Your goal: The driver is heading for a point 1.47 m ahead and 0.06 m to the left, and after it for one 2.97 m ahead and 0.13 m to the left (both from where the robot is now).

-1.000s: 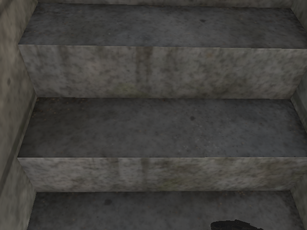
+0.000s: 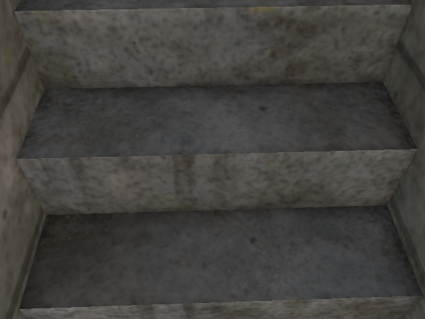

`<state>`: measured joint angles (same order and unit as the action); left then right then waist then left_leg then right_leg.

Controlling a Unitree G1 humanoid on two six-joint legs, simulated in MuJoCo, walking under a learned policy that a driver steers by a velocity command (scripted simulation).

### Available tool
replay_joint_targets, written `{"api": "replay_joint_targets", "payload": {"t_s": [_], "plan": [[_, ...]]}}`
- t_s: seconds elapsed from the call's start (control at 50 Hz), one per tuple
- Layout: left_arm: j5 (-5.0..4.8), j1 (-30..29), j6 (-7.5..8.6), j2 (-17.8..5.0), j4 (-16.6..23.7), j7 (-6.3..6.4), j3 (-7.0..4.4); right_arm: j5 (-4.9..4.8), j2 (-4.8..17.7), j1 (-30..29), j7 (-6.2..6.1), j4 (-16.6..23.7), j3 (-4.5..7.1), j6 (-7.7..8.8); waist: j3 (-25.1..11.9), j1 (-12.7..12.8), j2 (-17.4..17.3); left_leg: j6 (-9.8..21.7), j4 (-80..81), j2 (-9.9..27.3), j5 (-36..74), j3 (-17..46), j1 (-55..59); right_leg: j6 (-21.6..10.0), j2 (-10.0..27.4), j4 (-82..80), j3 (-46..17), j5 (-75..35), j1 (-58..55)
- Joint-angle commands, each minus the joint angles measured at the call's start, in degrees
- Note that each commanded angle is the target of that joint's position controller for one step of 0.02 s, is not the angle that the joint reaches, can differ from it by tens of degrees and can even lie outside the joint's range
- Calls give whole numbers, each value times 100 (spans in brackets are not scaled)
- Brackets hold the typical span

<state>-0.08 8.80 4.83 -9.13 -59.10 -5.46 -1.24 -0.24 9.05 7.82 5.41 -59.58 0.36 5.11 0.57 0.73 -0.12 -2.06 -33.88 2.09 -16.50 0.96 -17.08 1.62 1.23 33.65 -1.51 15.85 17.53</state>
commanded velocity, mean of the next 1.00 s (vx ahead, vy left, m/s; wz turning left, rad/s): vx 0.00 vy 0.00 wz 0.00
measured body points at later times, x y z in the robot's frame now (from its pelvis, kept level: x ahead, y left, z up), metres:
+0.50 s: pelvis +0.00 +0.00 +0.01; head +0.00 +0.00 +0.46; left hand +0.04 +0.23 -0.14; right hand +0.01 -0.22 -0.15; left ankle +0.02 +0.14 -0.73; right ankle +0.02 -0.14 -0.73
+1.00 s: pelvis +0.00 +0.00 +0.01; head +0.00 +0.00 +0.46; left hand -0.03 +0.19 -0.15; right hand -0.03 -0.20 -0.15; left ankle +0.02 +0.14 -0.73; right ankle +0.02 -0.14 -0.73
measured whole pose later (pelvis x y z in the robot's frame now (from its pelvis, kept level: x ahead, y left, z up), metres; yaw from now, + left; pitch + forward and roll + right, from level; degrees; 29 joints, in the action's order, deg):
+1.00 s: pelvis +0.00 +0.00 +0.01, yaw +0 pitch -1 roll +0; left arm 0.3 19.2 2.2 -6.6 -64.7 -6.4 1.3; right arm 0.2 6.9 19.2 5.9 -65.0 -2.0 2.3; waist 1.7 0.3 -0.3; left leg -2.4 -27.9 2.4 -13.2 1.5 -13.6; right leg 1.3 0.7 27.4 -1.6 12.4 13.9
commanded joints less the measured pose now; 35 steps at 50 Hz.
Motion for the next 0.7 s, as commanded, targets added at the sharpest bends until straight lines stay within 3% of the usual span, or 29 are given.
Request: {"api": "replay_joint_targets", "payload": {"t_s": [0.02, 0.36, 0.68, 0.7], "plan": [[-35, 154, 46, -208, 141, -10, 34, 19, 358, 216, 66, 133, 60, -3, -122, -63, -134, 254, 772, 38, 802, 189, 282, -299, 18, -625, -66, -491, 126], [0, 579, -108, -268, 14, -61, 30, 33, 316, 781, 91, -33, 24, -154, 129, -58, -26, 172, 1123, -67, 354, 59, 230, -261, -65, -1107, -78, -377, -257], [7, 1167, -166, -265, -345, -83, 171, 69, 297, 1393, 70, -347, -115, -292, 365, -93, 22, 156, 1249, -89, 253, -35, 277, -262, -82, -1321, -53, -219, -233], [60, 1214, -184, -294, -376, -87, 176, 51, 252, 1419, 76, -353, -129, -291, 352, -70, -25, 157, 1238, -80, 223, -10, 284, -261, -68, -1314, -47, -172, -229]]}}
